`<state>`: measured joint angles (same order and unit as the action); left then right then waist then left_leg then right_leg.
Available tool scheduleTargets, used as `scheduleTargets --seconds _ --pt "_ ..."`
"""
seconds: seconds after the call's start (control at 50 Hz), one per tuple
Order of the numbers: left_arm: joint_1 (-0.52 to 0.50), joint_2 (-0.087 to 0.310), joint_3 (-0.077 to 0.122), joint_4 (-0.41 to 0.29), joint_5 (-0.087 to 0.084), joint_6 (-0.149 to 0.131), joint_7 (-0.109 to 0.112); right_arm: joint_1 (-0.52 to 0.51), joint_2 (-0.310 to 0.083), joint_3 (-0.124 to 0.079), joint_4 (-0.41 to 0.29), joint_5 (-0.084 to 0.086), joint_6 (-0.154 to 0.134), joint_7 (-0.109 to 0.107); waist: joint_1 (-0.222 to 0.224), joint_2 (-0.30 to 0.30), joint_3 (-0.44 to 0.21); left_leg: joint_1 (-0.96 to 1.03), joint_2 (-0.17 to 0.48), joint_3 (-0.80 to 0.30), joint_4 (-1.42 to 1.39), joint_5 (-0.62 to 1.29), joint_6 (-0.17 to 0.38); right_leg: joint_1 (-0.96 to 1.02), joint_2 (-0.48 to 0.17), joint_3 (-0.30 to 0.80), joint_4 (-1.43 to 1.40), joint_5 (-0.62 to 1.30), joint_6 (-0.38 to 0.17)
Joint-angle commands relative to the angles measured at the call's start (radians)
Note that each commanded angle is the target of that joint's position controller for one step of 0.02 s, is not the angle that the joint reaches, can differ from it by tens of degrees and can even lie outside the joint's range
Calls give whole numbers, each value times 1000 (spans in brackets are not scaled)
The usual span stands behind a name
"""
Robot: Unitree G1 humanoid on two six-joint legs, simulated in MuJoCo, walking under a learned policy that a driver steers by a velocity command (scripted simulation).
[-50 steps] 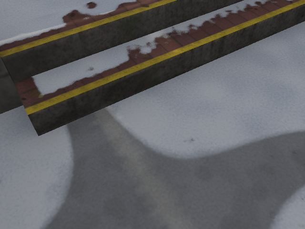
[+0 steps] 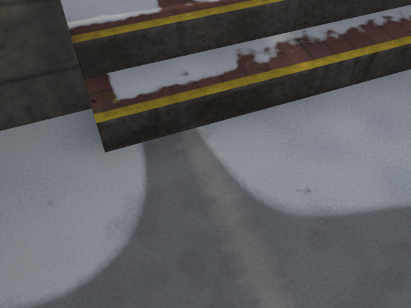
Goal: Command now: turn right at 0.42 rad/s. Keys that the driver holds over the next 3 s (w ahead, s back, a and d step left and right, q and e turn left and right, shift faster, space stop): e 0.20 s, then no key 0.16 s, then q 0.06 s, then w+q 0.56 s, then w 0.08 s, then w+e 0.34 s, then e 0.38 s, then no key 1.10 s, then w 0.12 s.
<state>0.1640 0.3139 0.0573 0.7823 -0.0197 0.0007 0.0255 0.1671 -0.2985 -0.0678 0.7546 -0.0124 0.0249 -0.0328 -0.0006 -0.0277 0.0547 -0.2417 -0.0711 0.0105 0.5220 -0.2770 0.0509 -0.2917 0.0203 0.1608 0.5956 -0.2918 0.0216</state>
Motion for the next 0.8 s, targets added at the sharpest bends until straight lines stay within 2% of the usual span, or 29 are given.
scheduleTargets --seconds 0.02,0.04,0.06,0.08,0.1,0.14,0.18,0.22,0.26,0.28,0.3,0.32,0.34,0.36,0.38,0.4,0.42,0.44,0.48,0.52,0.58,0.64,0.72,0.8 --pt "-15 108 28 -91 0 2 3 33 -150 -40 -64 -10 -15 -5 -18 236 -94 176 423 -412 -214 363 235 -226 11 -72 304 -259 4" --pt "-20 147 45 -93 0 7 0 27 -132 -30 -79 -15 -23 -9 -22 182 -88 155 484 -438 -225 469 292 -266 -16 -58 511 -355 21" --pt "-7 150 53 -85 -6 17 -3 -9 -124 -25 -90 -10 -30 -12 2 107 -79 135 467 -374 -216 479 278 -273 -40 -43 587 -329 28" --pt "1 122 46 -81 -9 27 -4 -49 -131 -28 -93 2 -34 -12 17 82 -54 123 418 -287 -220 437 234 -283 -64 -50 548 -268 34" --pt "-18 97 38 -81 -11 36 -2 -51 -139 -29 -88 6 -34 -12 3 92 -43 137 382 -224 -228 426 212 -296 -76 -75 508 -207 43" --pt "-39 76 26 -101 -8 39 -13 -30 -155 -33 -75 3 -23 -13 -17 122 -59 156 340 -131 -218 463 200 -251 -77 -126 410 -159 62" --pt "-58 67 17 -126 -9 36 -31 -23 -171 -40 -70 7 -12 -11 -31 150 -96 170 333 -66 -196 503 191 -162 -76 -164 267 -138 59" --pt "-53 83 21 -137 -10 37 -43 -3 -195 -47 -58 17 -3 -5 -37 169 -123 178 349 -52 -166 533 184 -87 -53 -202 153 -114 46" --pt "5 88 28 -122 -4 42 -48 -17 -200 -46 -49 39 0 4 2 164 -132 151 345 -32 -104 487 149 23 -18 -240 -37 13 9" --pt "48 101 35 -105 4 45 -43 -3 -178 -39 -35 49 -5 9 20 144 -134 99 318 -4 -47 405 103 120 4 -243 -159 120 -22" --pt "78 157 51 -102 5 49 -31 45 -130 -24 -18 30 -14 18 16 24 -147 -31 255 71 96 226 18 272 -72 -119 -220 343 -65" --pt "89 256 63 -131 18 50 -9 34 -43 11 -57 -34 -22 30 -8 -281 -170 -302 130 117 395 -390 -92 410 -366 235 -194 818 -207" --pt "100 216 47 -142 54 25 -22 -43 -108 -11 -72 -8 -21 20 64 -144 -223 -309 103 -30 554 -441 -109 270 -447 299 -237 743 -373" --pt "53 201 42 -136 54 5 -30 -49 -143 -25 -61 23 -11 12 39 -85 -156 -314 121 -50 616 -373 -107 216 -390 216 -263 622 -358" --pt "-6 154 31 -126 42 -9 -30 -20 -139 -27 -39 27 -2 6 7 -76 -122 -313 138 -68 593 -288 -104 192 -323 134 -276 491 -299" --pt "-50 102 14 -123 34 -16 -27 8 -134 -28 -6 22 7 -1 -11 -64 -109 -289 150 -81 564 -219 -110 180 -283 82 -282 421 -254" --pt "-76 66 -2 -112 34 -22 -25 35 -124 -27 13 15 13 -4 -28 -76 -99 -231 146 -86 546 -146 -123 141 -256 30 -290 457 -238" --pt "-43 52 -7 -89 35 -26 -21 70 -119 -26 32 17 12 1 -29 -89 -122 -200 138 -75 529 -88 -130 153 -237 0 -322 340 -232" --pt "27 106 13 -56 27 -29 -11 29 -134 -30 21 39 0 11 25 -115 -82 -289 127 -61 499 -41 -127 225 -255 44 -414 -28 -238" --pt "52 118 19 -39 32 -40 0 -22 -143 -37 3 51 -16 5 54 -101 -20 -396 122 -108 460 -20 -110 282 -291 98 -468 -176 -224" --pt "69 107 24 -17 27 -63 7 -8 -124 -41 7 45 -38 4 52 -78 6 -483 131 -153 416 21 -96 362 -324 77 -500 -152 -213" --pt "62 103 29 -6 25 -77 5 9 -98 -39 8 39 -48 14 44 -68 11 -502 153 -138 388 67 -100 362 -323 8 -520 -110 -209" --pt "69 117 40 10 25 -84 0 -12 -66 -27 -17 37 -54 32 51 -54 28 -501 185 -92 331 131 -103 330 -321 -98 -532 -26 -212" --pt "105 141 52 28 20 -82 -8 -85 -37 -8 -67 39 -61 54 79 -39 57 -479 199 -36 231 164 -78 318 -324 -203 -523 64 -213"
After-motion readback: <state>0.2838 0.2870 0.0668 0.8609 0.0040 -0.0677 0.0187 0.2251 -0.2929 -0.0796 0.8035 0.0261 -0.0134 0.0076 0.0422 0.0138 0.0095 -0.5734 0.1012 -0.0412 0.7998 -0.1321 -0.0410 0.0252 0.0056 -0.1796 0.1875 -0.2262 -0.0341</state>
